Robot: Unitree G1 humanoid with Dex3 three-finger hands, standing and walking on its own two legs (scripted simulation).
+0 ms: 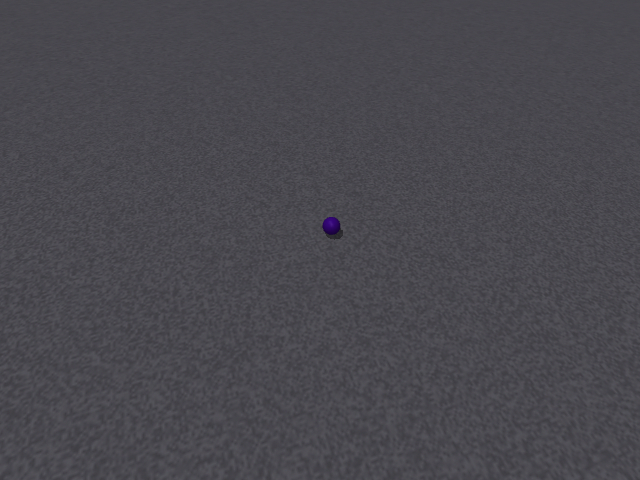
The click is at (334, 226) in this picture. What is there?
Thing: free ball
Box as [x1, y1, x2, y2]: [322, 217, 339, 234]
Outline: 328,217 324,220 322,226 325,232 333,234 339,229 339,222 334,217
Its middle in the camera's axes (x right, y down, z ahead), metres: +0.05 -0.06 +1.70
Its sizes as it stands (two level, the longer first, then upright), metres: 0.080 0.080 0.080
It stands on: the floor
